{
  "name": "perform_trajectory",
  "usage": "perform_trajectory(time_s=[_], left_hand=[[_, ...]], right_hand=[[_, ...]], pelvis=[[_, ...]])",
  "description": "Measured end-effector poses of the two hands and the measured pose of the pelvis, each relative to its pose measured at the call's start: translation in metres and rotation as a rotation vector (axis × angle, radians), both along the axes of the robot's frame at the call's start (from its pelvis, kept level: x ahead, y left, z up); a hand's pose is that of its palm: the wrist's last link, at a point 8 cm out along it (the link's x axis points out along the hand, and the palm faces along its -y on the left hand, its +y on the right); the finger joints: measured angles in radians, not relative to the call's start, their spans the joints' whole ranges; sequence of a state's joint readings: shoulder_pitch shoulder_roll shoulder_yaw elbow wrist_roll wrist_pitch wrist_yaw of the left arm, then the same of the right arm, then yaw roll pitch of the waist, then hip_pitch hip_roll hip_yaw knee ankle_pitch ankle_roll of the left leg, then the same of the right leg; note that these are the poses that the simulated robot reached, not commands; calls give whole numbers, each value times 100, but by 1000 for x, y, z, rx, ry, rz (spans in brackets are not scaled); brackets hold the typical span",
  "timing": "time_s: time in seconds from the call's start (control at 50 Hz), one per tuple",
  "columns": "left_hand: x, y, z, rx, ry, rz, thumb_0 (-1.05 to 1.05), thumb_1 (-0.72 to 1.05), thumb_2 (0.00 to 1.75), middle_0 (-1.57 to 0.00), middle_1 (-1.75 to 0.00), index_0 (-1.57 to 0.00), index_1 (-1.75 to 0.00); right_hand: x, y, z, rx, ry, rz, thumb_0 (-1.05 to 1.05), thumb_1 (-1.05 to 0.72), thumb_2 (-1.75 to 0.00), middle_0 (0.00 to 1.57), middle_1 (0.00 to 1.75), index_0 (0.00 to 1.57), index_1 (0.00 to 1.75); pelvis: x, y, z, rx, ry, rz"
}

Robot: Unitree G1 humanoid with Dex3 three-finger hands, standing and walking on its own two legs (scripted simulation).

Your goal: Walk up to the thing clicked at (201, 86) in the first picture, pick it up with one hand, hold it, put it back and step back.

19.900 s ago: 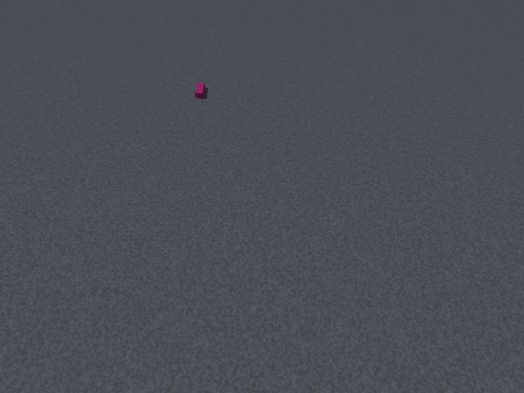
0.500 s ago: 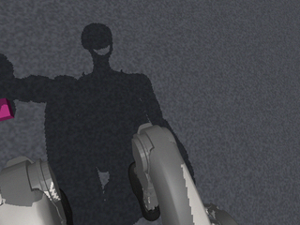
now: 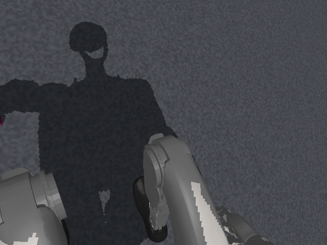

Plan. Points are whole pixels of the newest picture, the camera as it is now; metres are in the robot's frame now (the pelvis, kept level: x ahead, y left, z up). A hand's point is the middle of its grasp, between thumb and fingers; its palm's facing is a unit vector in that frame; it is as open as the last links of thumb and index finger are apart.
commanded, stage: rest palm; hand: left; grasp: from above
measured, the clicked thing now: out of the picture +0.46 +0.33 -0.29
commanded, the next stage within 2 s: close in 1.08 s
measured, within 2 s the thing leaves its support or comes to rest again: neither
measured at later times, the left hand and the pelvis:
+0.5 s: hand out of the picture +0.45 +0.33 -0.24, palm faces -0.45 -0.14 -0.88, open 14.4 cm; pelvis +0.01 +0.00 -0.01, yaw -2 degrees
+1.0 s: hand out of the picture +0.44 +0.32 -0.26, palm faces -0.45 -0.13 -0.89, open 14.3 cm; pelvis +0.00 +0.01 -0.01, yaw -3 degrees
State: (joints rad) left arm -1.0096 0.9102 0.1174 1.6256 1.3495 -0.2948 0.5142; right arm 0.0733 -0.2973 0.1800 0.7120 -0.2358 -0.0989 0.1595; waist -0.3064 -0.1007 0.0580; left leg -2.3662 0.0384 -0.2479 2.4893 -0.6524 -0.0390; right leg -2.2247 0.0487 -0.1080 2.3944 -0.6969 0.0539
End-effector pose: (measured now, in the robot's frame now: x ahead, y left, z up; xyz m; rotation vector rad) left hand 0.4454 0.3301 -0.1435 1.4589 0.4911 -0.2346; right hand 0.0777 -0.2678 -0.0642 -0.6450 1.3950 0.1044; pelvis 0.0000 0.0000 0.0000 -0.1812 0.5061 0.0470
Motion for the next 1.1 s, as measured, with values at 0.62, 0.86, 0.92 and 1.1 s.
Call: perform_trajectory(time_s=[0.62, 0.86, 0.92, 1.1], left_hand=[[6, -2, -45, -6, 13, 47, 0, -57, 105, -9, -91, -6, -95], [4, -5, -51, 2, 4, 45, 0, -55, 103, -10, -92, -7, -95], [5, -5, -53, 3, 7, 47, 0, -54, 103, -10, -92, -7, -95], [6, -6, -61, -2, 10, 47, 0, -54, 102, -10, -92, -8, -95]], right_hand=[[-22, 10, -3, 37, 98, 71, 0, -90, -90, 20, 30, 21, 30], [-10, 10, 2, 34, 61, 124, 0, -90, -90, 20, 30, 20, 30], [-11, 12, 3, 37, 62, 128, 0, -90, -90, 20, 30, 20, 30], [-15, 18, 5, 54, 75, 130, 0, -90, -91, 20, 30, 20, 30]], pelvis=[[6, 3, -12, -25, -34, -34], [4, 5, -14, -36, -49, -36], [4, 6, -14, -39, -50, -38], [5, 8, -14, -48, -55, -40]])
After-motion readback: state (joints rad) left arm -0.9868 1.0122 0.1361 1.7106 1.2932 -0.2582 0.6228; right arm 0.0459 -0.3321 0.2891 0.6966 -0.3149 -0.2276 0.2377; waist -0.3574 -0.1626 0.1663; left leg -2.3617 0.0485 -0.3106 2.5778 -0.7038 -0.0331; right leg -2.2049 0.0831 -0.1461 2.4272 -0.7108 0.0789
